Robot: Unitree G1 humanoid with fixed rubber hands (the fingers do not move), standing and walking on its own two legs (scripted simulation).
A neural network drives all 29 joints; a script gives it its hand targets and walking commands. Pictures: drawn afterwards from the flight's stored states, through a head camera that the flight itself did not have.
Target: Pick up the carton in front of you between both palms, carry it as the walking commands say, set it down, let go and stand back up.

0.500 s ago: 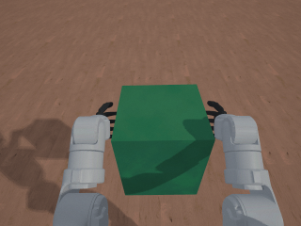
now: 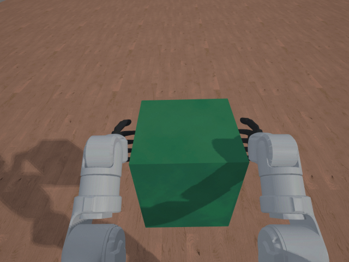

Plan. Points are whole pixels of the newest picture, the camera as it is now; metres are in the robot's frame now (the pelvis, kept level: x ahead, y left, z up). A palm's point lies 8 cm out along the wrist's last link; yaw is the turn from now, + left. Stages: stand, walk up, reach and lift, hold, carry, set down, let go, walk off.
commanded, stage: carry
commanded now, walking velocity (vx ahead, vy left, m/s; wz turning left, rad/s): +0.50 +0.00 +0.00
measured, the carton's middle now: (185, 164) +0.36 +0.00 +0.05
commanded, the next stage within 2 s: none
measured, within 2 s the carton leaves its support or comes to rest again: neither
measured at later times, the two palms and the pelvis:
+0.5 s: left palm (121, 105) +0.46 +0.16 +0.16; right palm (242, 99) +0.46 -0.14 +0.17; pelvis +0.10 +0.00 -0.01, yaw -1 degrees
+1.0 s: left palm (131, 54) +0.71 +0.17 +0.18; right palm (219, 43) +0.76 -0.12 +0.19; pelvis +0.36 -0.03 +0.06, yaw +2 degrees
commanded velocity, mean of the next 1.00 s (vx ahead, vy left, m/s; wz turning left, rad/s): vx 0.50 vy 0.00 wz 0.00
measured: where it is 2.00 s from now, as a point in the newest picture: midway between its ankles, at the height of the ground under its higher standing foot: (183, 158)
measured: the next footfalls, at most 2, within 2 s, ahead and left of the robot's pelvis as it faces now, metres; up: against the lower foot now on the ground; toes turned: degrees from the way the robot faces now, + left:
right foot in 0.82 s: +0.45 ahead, -0.08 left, +0.09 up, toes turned -2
left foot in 1.32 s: +0.72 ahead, +0.08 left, +0.09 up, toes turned +6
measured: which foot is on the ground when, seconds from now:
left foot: down 0.00-0.90, up 0.92-1.00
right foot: down 0.00-0.54, up 0.56-0.80, down 0.82-1.00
